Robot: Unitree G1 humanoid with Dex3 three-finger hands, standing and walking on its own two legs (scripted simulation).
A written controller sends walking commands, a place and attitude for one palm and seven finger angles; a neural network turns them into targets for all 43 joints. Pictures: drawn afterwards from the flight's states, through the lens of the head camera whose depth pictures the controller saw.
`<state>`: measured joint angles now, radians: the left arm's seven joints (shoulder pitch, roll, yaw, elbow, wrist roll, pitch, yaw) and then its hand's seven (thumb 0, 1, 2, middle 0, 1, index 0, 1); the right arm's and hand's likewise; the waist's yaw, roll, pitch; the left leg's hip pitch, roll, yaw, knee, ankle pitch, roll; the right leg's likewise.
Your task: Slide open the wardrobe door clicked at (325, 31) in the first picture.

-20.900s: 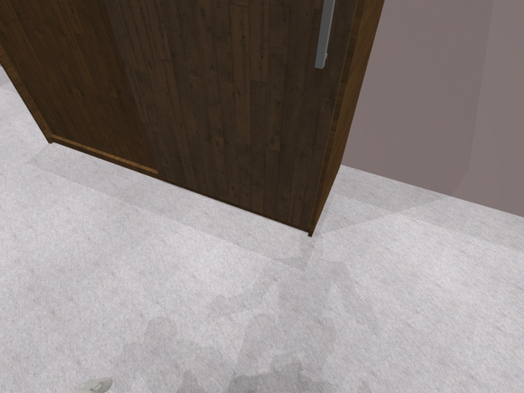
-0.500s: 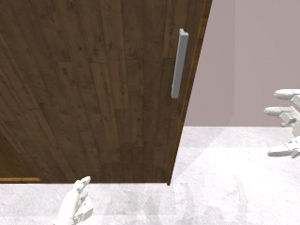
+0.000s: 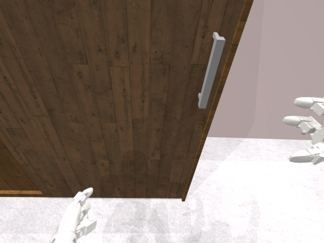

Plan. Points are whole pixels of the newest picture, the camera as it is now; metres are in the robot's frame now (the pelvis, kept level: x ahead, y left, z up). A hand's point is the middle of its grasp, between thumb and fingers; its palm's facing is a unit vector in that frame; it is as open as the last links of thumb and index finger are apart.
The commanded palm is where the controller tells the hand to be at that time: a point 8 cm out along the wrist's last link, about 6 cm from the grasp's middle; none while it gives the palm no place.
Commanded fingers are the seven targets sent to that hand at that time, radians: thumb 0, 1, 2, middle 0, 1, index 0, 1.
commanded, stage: move the hooked fingers beside the handle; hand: right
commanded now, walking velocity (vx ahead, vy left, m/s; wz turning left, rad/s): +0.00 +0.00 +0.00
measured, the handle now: (208, 73) +0.54 -0.13 +0.19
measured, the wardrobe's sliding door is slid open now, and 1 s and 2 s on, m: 0.00 0.00 0.00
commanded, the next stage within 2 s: none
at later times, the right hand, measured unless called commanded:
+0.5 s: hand (278, 112) +0.36 -0.26 +0.19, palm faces +0.05 +1.00 -0.04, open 14.0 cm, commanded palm +0.34 -0.31 +0.20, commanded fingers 0.00 0.50 -0.30 0.30 1.20 0.30 1.20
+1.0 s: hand (256, 94) +0.43 -0.23 +0.20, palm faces +0.01 +1.00 -0.01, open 14.0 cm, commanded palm +0.41 -0.28 +0.20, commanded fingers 0.00 0.50 -0.30 0.30 1.20 0.30 1.20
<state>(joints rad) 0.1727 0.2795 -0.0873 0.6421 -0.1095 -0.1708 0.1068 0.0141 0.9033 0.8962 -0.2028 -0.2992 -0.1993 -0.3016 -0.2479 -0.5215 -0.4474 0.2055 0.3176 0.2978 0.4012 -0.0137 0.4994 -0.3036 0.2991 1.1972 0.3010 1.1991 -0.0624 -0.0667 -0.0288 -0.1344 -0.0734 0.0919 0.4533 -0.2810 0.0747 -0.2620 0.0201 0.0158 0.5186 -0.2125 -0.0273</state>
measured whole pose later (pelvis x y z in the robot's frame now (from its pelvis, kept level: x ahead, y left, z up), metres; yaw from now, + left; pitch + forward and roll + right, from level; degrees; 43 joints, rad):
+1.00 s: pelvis +0.02 -0.03 +0.00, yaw +1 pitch +2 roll +1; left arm 0.25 0.27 -0.07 0.66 -0.09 -0.08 0.10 0.01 0.90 0.90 -0.20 -0.30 -0.20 -0.30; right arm -0.60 -0.42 -0.28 0.48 0.23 0.22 0.24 -0.01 0.50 -0.30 0.30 1.20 0.30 1.20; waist 0.00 -0.03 -0.04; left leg -0.18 -0.04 0.06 0.43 -0.28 0.04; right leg -0.29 0.05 -0.02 0.47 -0.21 -0.06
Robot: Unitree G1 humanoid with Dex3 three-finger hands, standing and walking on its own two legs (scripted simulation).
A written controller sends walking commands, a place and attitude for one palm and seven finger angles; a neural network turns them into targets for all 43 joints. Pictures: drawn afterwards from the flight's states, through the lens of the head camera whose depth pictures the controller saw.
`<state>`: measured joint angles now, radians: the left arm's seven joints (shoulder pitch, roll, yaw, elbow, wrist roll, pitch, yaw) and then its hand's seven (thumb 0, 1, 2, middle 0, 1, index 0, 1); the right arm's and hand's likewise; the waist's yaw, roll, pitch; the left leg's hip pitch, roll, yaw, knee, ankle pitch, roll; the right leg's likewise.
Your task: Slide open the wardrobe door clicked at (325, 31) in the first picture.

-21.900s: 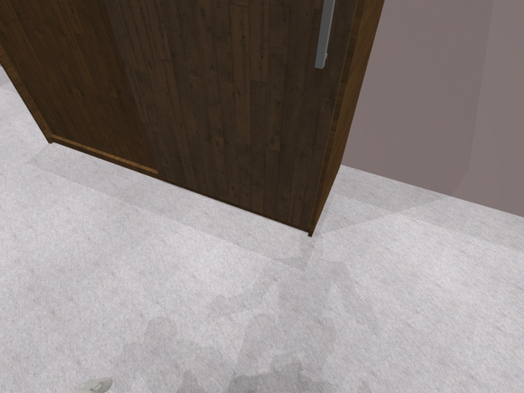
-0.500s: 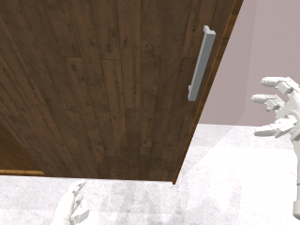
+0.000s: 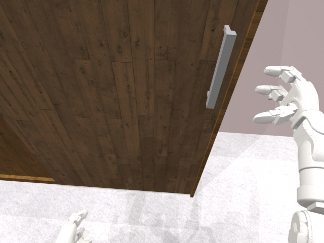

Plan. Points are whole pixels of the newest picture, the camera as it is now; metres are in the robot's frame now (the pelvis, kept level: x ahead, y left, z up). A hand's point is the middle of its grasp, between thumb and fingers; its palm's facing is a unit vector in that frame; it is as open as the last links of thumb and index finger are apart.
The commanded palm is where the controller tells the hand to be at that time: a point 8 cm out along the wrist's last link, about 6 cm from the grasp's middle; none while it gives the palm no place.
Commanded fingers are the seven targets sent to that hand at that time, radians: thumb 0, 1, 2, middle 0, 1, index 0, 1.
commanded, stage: move the hooked fingers beside the handle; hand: right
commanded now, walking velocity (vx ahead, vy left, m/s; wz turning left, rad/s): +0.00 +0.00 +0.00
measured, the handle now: (217, 70) +0.52 -0.12 +0.18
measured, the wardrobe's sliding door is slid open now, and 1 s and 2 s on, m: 0.00 0.00 0.00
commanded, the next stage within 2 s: none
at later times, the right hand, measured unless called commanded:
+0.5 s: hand (248, 80) +0.47 -0.18 +0.19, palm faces +0.05 +1.00 +0.02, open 14.0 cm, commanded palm +0.43 -0.24 +0.19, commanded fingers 0.00 0.50 -0.30 0.30 1.20 0.30 1.20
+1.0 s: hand (251, 88) +0.44 -0.19 +0.19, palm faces +0.07 +1.00 +0.00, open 14.0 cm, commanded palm +0.42 -0.23 +0.19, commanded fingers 0.00 0.50 -0.30 0.30 1.20 0.30 1.20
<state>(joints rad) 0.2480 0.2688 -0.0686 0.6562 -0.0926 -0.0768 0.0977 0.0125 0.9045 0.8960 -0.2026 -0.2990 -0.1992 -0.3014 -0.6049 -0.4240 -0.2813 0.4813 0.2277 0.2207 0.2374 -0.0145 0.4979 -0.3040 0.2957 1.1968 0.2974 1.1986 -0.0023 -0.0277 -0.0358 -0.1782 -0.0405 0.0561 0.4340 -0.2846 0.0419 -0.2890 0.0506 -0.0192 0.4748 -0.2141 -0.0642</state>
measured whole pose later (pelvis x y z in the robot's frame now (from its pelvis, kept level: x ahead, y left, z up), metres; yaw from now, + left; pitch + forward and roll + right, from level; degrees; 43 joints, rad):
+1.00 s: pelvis +0.00 +0.02 +0.00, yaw +0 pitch +4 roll +0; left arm 0.27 0.28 -0.05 0.64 -0.09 -0.05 0.08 0.01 0.91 0.90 -0.20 -0.30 -0.20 -0.30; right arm -0.80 -0.45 -0.30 0.82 0.18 0.10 0.20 -0.01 0.50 -0.30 0.30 1.20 0.30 1.20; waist 0.03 -0.03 -0.05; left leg -0.25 -0.07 0.06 0.48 -0.30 0.07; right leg -0.35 0.02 -0.01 0.52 -0.23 -0.04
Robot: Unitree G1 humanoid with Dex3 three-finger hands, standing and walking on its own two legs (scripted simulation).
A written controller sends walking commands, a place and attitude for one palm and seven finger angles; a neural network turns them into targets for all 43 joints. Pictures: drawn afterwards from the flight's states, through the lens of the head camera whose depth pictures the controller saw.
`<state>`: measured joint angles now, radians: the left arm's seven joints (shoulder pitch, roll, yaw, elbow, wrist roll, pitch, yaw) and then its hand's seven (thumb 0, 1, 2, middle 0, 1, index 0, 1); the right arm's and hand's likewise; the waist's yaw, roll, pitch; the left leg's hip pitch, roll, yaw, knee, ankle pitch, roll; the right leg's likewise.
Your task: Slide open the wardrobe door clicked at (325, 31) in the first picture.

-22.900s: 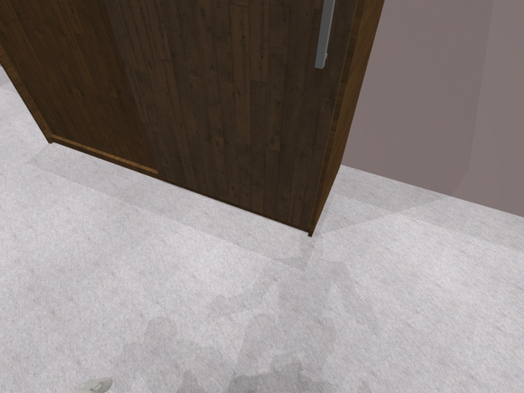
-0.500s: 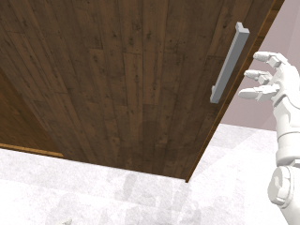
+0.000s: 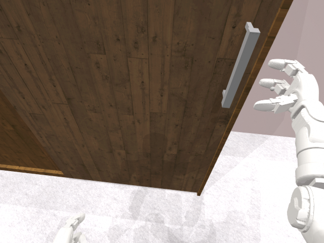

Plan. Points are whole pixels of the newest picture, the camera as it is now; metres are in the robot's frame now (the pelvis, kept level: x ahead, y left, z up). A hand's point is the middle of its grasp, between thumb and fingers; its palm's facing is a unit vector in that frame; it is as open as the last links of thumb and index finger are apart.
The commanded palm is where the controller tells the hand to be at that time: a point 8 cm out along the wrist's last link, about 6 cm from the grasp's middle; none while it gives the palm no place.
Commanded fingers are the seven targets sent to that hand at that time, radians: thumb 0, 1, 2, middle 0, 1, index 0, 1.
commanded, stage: move the hooked fingers beside the handle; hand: right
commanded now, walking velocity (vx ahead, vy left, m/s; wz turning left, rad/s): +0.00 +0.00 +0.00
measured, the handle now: (236, 69) +0.52 -0.14 +0.19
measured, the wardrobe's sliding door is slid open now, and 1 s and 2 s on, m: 0.00 0.00 0.00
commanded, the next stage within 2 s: feel for the door with the fingertips in 1.32 s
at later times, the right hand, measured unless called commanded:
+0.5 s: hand (272, 84) +0.44 -0.21 +0.20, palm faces +0.03 +1.00 +0.00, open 14.0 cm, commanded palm +0.41 -0.26 +0.19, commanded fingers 0.00 0.50 -0.30 0.30 1.20 0.30 1.20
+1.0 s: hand (266, 87) +0.44 -0.20 +0.19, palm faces +0.06 +1.00 +0.01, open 14.0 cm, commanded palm +0.42 -0.25 +0.19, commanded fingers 0.00 0.50 -0.30 0.30 1.20 0.30 1.20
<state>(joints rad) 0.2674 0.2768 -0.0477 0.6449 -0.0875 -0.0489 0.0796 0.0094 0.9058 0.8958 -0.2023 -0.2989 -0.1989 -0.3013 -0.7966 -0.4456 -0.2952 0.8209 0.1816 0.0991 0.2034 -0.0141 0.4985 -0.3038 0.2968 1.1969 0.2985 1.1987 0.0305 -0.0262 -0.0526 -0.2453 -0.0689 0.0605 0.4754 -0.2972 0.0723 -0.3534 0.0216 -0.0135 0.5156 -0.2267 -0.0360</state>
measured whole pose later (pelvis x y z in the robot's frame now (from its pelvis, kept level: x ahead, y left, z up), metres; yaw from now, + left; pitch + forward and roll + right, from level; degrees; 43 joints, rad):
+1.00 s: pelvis -0.01 -0.01 +0.00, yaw +0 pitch +3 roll +1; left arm 0.28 0.27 -0.06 0.66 -0.08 -0.04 0.07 0.01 0.90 0.90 -0.20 -0.30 -0.20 -0.30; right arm -0.85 -0.40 -0.25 0.87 0.17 0.12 0.16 -0.01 0.50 -0.30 0.30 1.20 0.30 1.20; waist 0.03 -0.03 -0.06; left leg -0.24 -0.06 0.06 0.47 -0.28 0.06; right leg -0.35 0.03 -0.02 0.50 -0.21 -0.05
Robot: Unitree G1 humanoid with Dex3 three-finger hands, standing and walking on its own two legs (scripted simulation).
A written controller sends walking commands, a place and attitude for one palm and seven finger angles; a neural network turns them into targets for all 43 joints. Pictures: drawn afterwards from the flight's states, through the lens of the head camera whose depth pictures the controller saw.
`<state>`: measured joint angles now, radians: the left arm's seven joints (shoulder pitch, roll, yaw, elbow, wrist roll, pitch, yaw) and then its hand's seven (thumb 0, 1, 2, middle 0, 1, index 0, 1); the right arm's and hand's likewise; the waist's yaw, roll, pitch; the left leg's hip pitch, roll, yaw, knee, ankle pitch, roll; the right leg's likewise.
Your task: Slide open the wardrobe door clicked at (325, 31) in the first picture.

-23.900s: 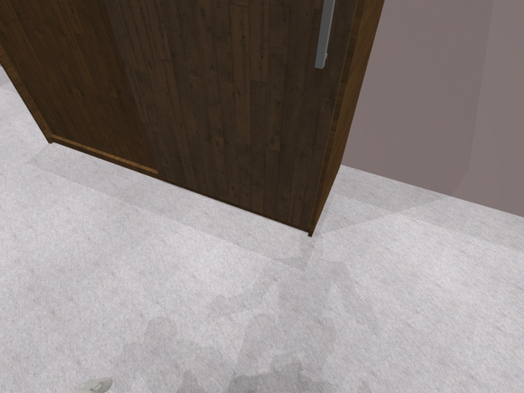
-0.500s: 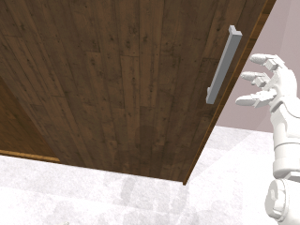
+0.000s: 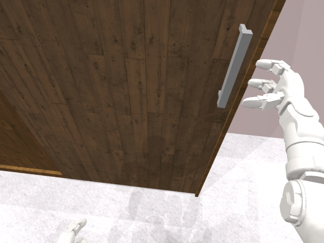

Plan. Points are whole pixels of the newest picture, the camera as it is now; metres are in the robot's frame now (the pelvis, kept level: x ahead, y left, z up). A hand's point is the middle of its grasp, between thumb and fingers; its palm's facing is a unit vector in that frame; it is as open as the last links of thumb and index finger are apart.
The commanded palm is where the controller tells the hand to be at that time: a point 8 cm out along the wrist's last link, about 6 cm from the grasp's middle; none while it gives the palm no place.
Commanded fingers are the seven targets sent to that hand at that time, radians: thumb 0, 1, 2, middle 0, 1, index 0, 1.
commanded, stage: move the hooked fingers beside the handle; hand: right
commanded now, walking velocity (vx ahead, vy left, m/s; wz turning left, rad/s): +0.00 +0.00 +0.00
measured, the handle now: (230, 69) +0.53 -0.13 +0.19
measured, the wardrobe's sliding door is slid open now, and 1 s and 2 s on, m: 0.00 0.00 0.00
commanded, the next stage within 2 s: feel for the door with the fingertips in 0.32 s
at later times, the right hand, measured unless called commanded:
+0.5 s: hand (264, 88) +0.45 -0.20 +0.19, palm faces +0.07 +1.00 +0.00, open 14.0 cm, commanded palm +0.43 -0.24 +0.19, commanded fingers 0.00 0.50 -0.30 0.30 1.20 0.30 1.20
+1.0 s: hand (250, 82) +0.46 -0.17 +0.19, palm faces +0.06 +1.00 +0.01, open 14.0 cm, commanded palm +0.44 -0.22 +0.19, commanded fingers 0.00 0.50 -0.30 0.30 1.20 0.30 1.20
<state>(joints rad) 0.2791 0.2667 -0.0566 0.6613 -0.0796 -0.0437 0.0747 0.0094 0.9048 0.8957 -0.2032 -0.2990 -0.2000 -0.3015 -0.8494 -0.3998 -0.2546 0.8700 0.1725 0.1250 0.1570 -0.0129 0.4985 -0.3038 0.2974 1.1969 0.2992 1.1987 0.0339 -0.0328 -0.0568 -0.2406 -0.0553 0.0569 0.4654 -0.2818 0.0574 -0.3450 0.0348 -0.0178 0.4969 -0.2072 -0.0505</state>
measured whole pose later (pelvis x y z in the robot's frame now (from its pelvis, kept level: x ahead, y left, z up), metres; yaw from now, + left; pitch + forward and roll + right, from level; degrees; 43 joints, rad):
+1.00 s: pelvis +0.01 +0.00 +0.00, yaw +0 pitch +3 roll +0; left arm 0.28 0.25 -0.05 0.67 -0.07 -0.03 0.07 0.01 0.91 0.90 -0.20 -0.30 -0.20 -0.30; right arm -0.83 -0.35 -0.25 0.80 0.17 0.12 0.11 -0.01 0.50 -0.30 0.30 1.20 0.30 1.20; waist 0.04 -0.03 -0.06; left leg -0.23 -0.06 0.05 0.47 -0.30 0.06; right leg -0.34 0.03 -0.02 0.51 -0.23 -0.05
